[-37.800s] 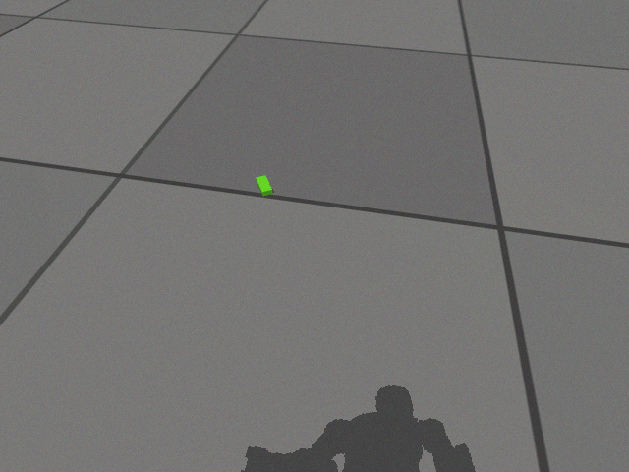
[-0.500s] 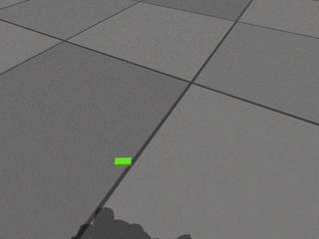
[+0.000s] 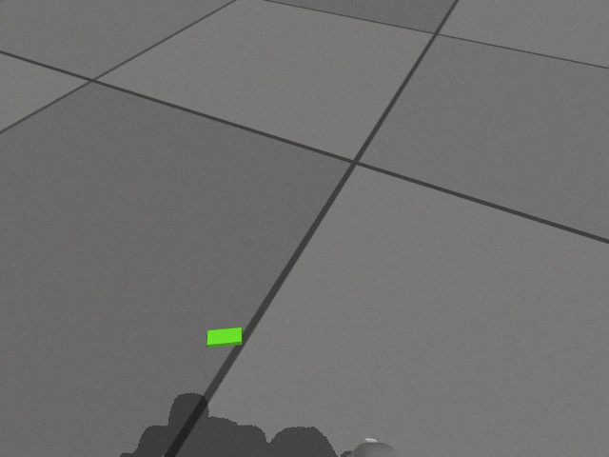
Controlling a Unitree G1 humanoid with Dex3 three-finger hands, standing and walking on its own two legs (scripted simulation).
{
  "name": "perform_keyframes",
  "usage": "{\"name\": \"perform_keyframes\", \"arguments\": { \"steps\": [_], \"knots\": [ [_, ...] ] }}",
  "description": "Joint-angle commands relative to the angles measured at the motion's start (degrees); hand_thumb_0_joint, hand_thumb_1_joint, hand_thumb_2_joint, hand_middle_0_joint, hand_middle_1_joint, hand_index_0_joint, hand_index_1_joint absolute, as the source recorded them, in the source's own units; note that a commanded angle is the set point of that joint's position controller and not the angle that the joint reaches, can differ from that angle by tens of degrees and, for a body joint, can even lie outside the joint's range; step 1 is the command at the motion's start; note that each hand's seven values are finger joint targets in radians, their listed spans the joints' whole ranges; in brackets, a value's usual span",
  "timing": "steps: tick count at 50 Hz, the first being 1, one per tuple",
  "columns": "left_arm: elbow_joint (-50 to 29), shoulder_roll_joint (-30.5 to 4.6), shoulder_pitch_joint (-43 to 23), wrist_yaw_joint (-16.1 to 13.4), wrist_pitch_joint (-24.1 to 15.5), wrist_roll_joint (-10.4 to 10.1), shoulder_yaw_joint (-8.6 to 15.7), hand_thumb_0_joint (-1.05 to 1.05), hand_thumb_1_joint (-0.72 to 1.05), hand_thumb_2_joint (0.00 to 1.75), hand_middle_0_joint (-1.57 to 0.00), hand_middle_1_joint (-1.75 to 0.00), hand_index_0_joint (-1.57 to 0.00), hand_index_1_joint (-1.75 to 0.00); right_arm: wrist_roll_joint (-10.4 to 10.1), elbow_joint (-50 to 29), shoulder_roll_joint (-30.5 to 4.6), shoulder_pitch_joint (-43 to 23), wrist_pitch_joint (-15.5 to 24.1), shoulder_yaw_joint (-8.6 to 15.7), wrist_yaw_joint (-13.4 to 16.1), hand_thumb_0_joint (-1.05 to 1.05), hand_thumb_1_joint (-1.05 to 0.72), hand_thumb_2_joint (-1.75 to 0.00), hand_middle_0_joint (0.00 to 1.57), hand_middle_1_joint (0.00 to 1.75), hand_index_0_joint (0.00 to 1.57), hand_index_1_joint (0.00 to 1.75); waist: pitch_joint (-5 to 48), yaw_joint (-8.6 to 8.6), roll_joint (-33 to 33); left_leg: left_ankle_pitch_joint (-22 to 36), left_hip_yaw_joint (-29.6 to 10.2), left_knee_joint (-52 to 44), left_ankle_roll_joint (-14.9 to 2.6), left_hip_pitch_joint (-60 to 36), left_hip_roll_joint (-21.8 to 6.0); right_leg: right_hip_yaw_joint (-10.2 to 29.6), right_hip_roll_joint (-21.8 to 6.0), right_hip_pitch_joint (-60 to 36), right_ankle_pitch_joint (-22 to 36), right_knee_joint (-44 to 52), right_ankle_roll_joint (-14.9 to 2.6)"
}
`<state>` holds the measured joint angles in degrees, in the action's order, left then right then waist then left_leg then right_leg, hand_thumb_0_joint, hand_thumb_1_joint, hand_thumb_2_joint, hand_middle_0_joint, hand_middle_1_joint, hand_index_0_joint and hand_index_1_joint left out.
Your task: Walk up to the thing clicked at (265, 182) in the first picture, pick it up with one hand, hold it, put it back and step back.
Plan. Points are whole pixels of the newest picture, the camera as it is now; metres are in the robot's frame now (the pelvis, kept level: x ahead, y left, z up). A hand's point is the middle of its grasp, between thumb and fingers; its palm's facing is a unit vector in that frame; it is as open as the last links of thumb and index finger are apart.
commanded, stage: walk up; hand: left
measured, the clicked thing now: (224, 337) +0.63 +0.26 -0.76
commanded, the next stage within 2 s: none
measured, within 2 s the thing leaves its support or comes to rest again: neither
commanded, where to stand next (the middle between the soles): +0.25 +0.01 m, yaw +2 degrees
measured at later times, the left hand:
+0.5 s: hand (146, 435) +0.20 +0.25 -0.17, palm faces -0.01 -0.94 -0.34, open 7.4 cm
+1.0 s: hand (144, 422) +0.22 +0.25 -0.15, palm faces +0.01 -0.94 -0.34, open 7.4 cm
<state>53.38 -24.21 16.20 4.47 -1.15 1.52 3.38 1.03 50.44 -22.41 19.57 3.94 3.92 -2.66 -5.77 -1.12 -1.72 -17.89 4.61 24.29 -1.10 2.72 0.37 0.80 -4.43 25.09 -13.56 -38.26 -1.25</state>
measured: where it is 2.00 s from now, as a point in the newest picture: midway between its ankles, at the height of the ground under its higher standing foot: outside the picture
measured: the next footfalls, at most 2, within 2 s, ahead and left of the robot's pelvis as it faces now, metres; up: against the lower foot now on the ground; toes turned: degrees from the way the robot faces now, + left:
right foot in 0.08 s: +0.18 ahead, -0.14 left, +0.00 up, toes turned -1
left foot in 0.42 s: +0.22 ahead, +0.11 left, +0.00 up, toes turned +2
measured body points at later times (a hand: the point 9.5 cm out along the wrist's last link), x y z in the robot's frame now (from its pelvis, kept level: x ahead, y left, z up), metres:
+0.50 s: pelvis +0.12 -0.01 -0.02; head +0.15 +0.00 +0.43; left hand +0.20 +0.30 -0.14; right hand +0.19 -0.33 -0.13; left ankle +0.18 +0.11 -0.74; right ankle +0.14 -0.13 -0.73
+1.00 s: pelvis +0.14 -0.01 +0.01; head +0.16 -0.01 +0.45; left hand +0.22 +0.30 -0.12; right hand +0.27 -0.31 -0.12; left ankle +0.18 +0.11 -0.74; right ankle +0.14 -0.14 -0.74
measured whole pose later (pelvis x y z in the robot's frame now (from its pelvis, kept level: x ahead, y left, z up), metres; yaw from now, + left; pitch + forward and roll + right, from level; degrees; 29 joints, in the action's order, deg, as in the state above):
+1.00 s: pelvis +0.14 -0.01 +0.01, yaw +1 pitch -2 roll +0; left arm 62.8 -20.7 5.6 1.1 -0.2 -0.1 0.1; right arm -0.4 61.7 -20.7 2.2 1.4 -0.5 -0.6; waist -4.3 1.3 0.9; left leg -9.5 0.7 23.8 0.5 12.1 -1.4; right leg -1.9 -0.8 8.3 -12.8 -23.3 0.4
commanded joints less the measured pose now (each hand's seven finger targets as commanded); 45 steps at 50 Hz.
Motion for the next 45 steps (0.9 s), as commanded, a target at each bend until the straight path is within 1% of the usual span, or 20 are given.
{"name": "perform_keyframes", "arguments": {
  "steps": [1, 3, 4, 5, 6, 9, 11, 13, 17, 19, 20, 21, 22, 23, 24, 26, 29, 32, 37, 45],
  "knots": [
    [-6.19, -8.64, -1.76, -0.48, -2.06, -0.14, 3.18, 0.0, 0.9, 0.9, -0.2, -0.3, -0.2, -0.3, -0.46, -6.47, -14.9, -1.6, 0.73, 3.91, 1.04, 0.0, -0.9, -0.9, 0.2, 0.3, 0.2, 0.3, 0.46, 0.65, 8.69, 10.6, -8.25, -3.94, -8.84, 9.46, -12.99, -3.87, 2.42, -9.12, 2.68, 4.35, -0.89],
    [-4.8, -10.47, 5.4, -1.37, -2.86, -0.06, 4.34, 0.0, 0.9, 0.9, -0.2, -0.3, -0.2, -0.3, -0.51, -7.55, -12.67, -1.33, 0.53, 2.77, 1.24, 0.0, -0.9, -0.9, 0.2, 0.3, 0.2, 0.3, 4.48, 4.94, 1.81, 17.57, -5.64, 10.19, -6.58, 13.22, -10.27, -3.38, 3.81, -22.09, 1.71, 8.61, -2.18],
    [-4.12, -13.73, 10.32, -2.1, -3.37, 0.32, 5.82, 0.0, 0.9, 0.9, -0.2, -0.3, -0.2, -0.3, -0.64, -8.04, -9.57, 1.5, 0.56, 1.61, 1.36, 0.0, -0.9, -0.9, 0.2, 0.3, 0.2, 0.3, 7.51, 7.02, -8.9, 12.76, -2.64, 25.5, -4.74, 19.49, -5.6, 4.9, -0.64, -29.48, -5.61, 14.1, -4.05],
    [-5.55, -18.38, 11.22, -2.65, -3.57, -0.1, 6.33, 0.0, 0.9, 0.9, -0.2, -0.3, -0.2, -0.3, -1.33, -8.71, -7.57, 3.52, 0.31, 0.84, 1.44, 0.0, -0.9, -0.9, 0.2, 0.3, 0.2, 0.3, 8.44, 6.5, -18.38, -10.77, -0.25, 39.04, -1.42, 30.43, 3.42, 34.1, -17.39, -31.43, -10.44, 24.49, -11.05],
    [-6.72, -18.88, 7.82, -2.6, -3.31, -0.8, 6.22, 0.0, 0.9, 0.9, -0.2, -0.3, -0.2, -0.3, -0.65, -7.03, -13.05, 2.21, -0.44, 2.24, 2.31, 0.0, -0.9, -0.9, 0.2, 0.3, 0.2, 0.3, 5.13, 5.84, -10.34, -16.24, -7.53, 44.5, -1.43, 29.01, 0.0, 37.4, -20.68, -22.51, -14.01, 23.94, -16.31],
    [-8.83, -13.44, 1.72, -3.26, -2.9, -1.41, 4.42, 0.0, 0.9, 0.9, -0.2, -0.3, -0.2, -0.3, -1.39, -4.55, -12.72, 4.47, -0.62, 2.23, 2.03, 0.0, -0.9, -0.9, 0.2, 0.3, 0.2, 0.3, 0.74, 2.11, -5.77, -8.54, -9.7, 41.29, -1.43, 27.33, -3.79, 18.9, -12.74, -13.4, -10.02, 23.43, -13.01],
    [-9.61, -12.04, -0.03, -3.36, -3.03, -0.91, 3.76, 0.0, 0.9, 0.9, -0.2, -0.3, -0.2, -0.3, -0.9, -2.92, -11.18, 7.14, -0.86, 1.97, 1.59, 0.0, -0.9, -0.9, 0.2, 0.3, 0.2, 0.3, 1.61, 0.98, -7.71, -5.31, -7.07, 34.18, 0.03, 22.99, -3.68, 10.02, -8.5, -10.54, 1.95, 21.44, -11.67],
    [-10.66, -11.41, -0.74, -3.62, -2.7, -0.3, 3.37, 0.0, 0.9, 0.9, -0.2, -0.3, -0.2, -0.3, -0.33, -2.82, -9.53, 6.08, -1.21, 1.57, 1.58, 0.0, -0.9, -0.9, 0.2, 0.3, 0.2, 0.3, 1.7, 1.24, -8.14, -6.82, -4.39, 25.42, 1.17, 19.81, -3.57, 6.45, -8.32, -7.62, 9.94, 19.33, -12.31],
    [-10.11, -11.3, -2.85, -4.06, -1.54, -0.86, 2.43, 0.0, 0.9, 0.9, -0.2, -0.3, -0.2, -0.3, -0.25, -1.82, -8.68, 2.82, -1.14, 1.45, 2.67, 0.0, -0.9, -0.9, 0.2, 0.3, 0.2, 0.3, 6.49, 1.38, -6.49, 2.15, -2.2, 14.84, 1.14, 10.48, -2.06, 5.22, -9.37, -5.45, 19.89, 11.2, -10.85],
    [-10.25, -10.06, -4.93, -4.23, -0.6, -1.59, 1.6, 0.0, 0.9, 0.9, -0.2, -0.3, -0.2, -0.3, -0.12, -1.3, -9.25, 2.55, -0.75, 1.58, 3.2, 0.0, -0.9, -0.9, 0.2, 0.3, 0.2, 0.3, 7.4, -0.13, -3.47, 11.63, -2.24, 7.56, -0.15, 5.93, -1.1, 4.52, -7.3, -2.98, 15.26, 6.03, -7.66],
    [-10.18, -8.76, -5.18, -4.27, -0.18, -1.83, 1.01, 0.0, 0.9, 0.9, -0.2, -0.3, -0.2, -0.3, 0.29, -1.67, -11.25, 1.67, -0.5, 1.93, 3.52, 0.0, -0.9, -0.9, 0.2, 0.3, 0.2, 0.3, 7.19, -0.39, 0.31, 14.26, -7.67, 3.61, -1.39, 6.38, -5.02, 3.47, -5.08, -1.83, 9.68, 3.59, -5.2],
    [-10.02, -7.1, -4.25, -4.24, 0.34, -2.3, 0.57, 0.0, 0.9, 0.9, -0.2, -0.3, -0.2, -0.3, 0.65, -2.73, -14.58, -0.96, -0.17, 2.33, 3.71, 0.0, -0.9, -0.9, 0.2, 0.3, 0.2, 0.3, 7.2, 1.31, 5.86, 15.1, -19.8, -0.46, -4.39, 8.91, -13.28, 2.07, -0.04, -1.14, 0.53, -0.97, -2.24],
    [-8.08, -7.79, -1.62, -4.47, 1.18, -2.57, 0.62, 0.0, 0.9, 0.9, -0.2, -0.3, -0.2, -0.3, -0.12, -3.88, -17.37, -5.04, -0.05, 2.38, 3.62, 0.0, -0.9, -0.9, 0.2, 0.3, 0.2, 0.3, 6.78, 2.71, 9.1, 11.65, -27.16, -3.37, -10.52, 15.52, -19.95, -0.65, 4.25, -6.51, -11.72, -5.24, -0.87],
    [-5.81, -9.19, -0.91, -4.73, 1.53, -2.17, 1.24, 0.0, 0.9, 0.9, -0.2, -0.3, -0.2, -0.3, -0.26, -3.55, -17.42, -7.73, -0.29, 2.33, 3.47, 0.0, -0.9, -0.9, 0.2, 0.3, 0.2, 0.3, 5.95, 2.94, 9.8, 9.05, -27.15, -3.0, -12.68, 19.83, -20.0, 0.59, 3.29, -10.98, -15.55, -7.67, -1.17],
    [-5.1, -9.13, -1.02, -4.66, 1.39, -1.87, 1.25, 0.0, 0.9, 0.9, -0.2, -0.3, -0.2, -0.3, -0.05, -3.38, -16.23, -9.11, -0.51, 1.79, 3.53, 0.0, -0.9, -0.9, 0.2, 0.3, 0.2, 0.3, 5.85, 3.28, 9.57, 9.09, -23.65, -1.95, -11.3, 20.56, -17.66, 0.5, 3.09, -11.93, -14.85, -5.1, -1.59],
    [-2.97, -9.11, -0.35, -4.62, 0.68, -1.62, 1.22, 0.0, 0.9, 0.9, -0.2, -0.3, -0.2, -0.3, -0.55, -2.37, -13.69, -10.95, -1.0, 0.8, 3.53, 0.0, -0.9, -0.9, 0.2, 0.3, 0.2, 0.3, 6.98, 4.06, 10.26, 14.33, -15.91, 3.36, -5.83, 18.1, -12.44, 1.13, 1.35, -13.78, -0.52, 4.61, -2.06],
    [-2.98, -12.24, -6.55, -4.3, -0.17, -1.13, 1.25, 0.0, 0.9, 0.9, -0.2, -0.3, -0.2, -0.3, -1.36, -0.32, -11.33, -8.6, -1.7, -0.03, 3.33, 0.0, -0.9, -0.9, 0.2, 0.3, 0.2, 0.3, 7.44, 0.38, 4.05, 5.96, -10.14, 6.56, -1.71, 12.7, -6.08, 8.81, -4.72, -8.92, 3.51, 10.27, -5.02],
    [-0.86, -9.51, -7.41, -4.36, 0.08, -1.71, -0.12, 0.0, 0.9, 0.9, -0.2, -0.3, -0.2, -0.3, -1.02, 1.35, -12.05, -12.29, -1.3, -0.23, 3.22, 0.0, -0.9, -0.9, 0.2, 0.3, 0.2, 0.3, 7.67, 1.81, 5.97, 10.93, -12.57, 3.57, -2.89, 10.99, -8.84, 4.15, -1.59, -10.49, 4.79, 9.76, -2.57],
    [2.14, -9.33, -8.77, -4.33, -0.06, -1.82, -0.43, 0.0, 0.9, 0.9, -0.2, -0.3, -0.2, -0.3, -1.45, 3.97, -11.47, -14.65, -1.18, -1.16, 3.19, 0.0, -0.9, -0.9, 0.2, 0.3, 0.2, 0.3, 9.38, 1.75, 2.91, 17.1, -10.99, 2.18, -2.4, 7.97, -8.61, 4.23, -2.47, -14.13, 10.05, 12.42, -2.03],
    [5.4, -8.7, -12.17, -4.22, -0.09, -1.71, -0.81, 0.0, 0.9, 0.9, -0.2, -0.3, -0.2, -0.3, -1.46, 7.54, -10.55, -18.01, -1.56, -1.63, 2.86, 0.0, -0.9, -0.9, 0.2, 0.3, 0.2, 0.3, 8.17, 1.32, -0.03, 16.16, -9.89, -2.32, -1.15, 4.52, -7.83, 4.46, -3.34, -14.77, 8.54, 19.34, -0.87]
  ]
}}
